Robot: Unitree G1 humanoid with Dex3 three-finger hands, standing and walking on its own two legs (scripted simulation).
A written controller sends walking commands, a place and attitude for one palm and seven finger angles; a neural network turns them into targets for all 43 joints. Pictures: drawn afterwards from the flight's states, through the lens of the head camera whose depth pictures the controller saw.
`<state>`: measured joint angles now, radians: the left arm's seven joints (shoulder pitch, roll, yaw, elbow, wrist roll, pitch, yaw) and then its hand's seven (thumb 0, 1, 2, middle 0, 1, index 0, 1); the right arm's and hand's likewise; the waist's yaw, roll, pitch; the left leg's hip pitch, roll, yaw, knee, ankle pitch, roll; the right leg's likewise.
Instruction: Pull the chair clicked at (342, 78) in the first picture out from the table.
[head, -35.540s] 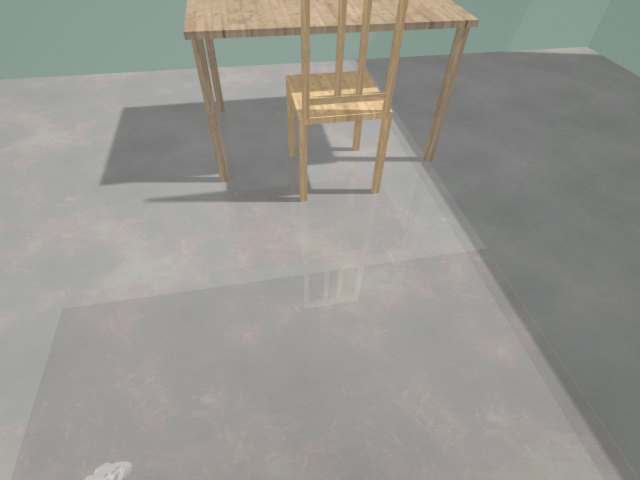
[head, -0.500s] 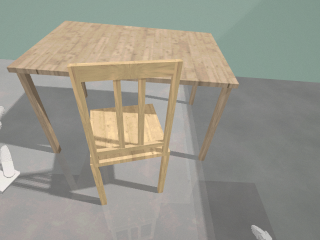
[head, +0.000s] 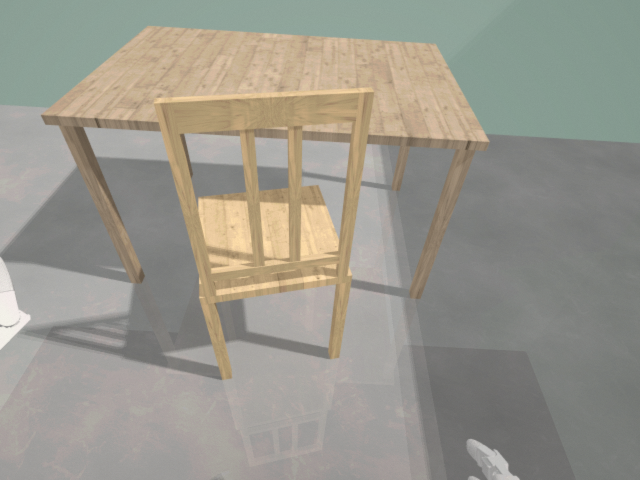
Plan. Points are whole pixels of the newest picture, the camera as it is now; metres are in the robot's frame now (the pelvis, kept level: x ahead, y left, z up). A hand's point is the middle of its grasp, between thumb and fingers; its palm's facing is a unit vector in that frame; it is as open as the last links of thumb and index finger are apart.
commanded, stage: stop stepping back and stand still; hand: left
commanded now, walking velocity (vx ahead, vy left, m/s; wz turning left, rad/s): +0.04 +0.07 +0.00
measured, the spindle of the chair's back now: (253, 206) +0.65 +0.17 -0.05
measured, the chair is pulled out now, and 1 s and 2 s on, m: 0.12 0.12 0.12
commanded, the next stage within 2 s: let the arm hang, fingers relaxed in 0.08 s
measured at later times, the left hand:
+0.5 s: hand out of the picture +0.10 +0.18 -0.15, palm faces +0.04 -0.99 -0.10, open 7.0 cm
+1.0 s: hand out of the picture +0.01 +0.21 -0.15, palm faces +0.03 -0.98 -0.21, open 7.4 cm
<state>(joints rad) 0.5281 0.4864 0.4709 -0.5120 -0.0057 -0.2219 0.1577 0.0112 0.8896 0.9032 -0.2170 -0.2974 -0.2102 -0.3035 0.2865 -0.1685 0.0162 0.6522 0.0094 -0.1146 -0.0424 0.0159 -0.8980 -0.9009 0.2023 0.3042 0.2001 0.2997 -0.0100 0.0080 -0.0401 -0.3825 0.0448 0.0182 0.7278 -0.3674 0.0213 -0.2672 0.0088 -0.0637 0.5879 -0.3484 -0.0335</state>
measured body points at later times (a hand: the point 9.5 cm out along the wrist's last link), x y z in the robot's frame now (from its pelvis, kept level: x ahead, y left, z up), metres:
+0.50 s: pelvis +0.00 +0.02 +0.00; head +0.02 +0.04 +0.45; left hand +0.10 +0.23 -0.14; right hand +0.07 -0.21 -0.13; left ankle +0.03 +0.12 -0.72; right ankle +0.04 -0.10 -0.72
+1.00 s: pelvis +0.02 +0.03 +0.02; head +0.01 +0.02 +0.47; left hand +0.01 +0.26 -0.13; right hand +0.02 -0.19 -0.14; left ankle +0.03 +0.12 -0.72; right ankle +0.04 -0.10 -0.72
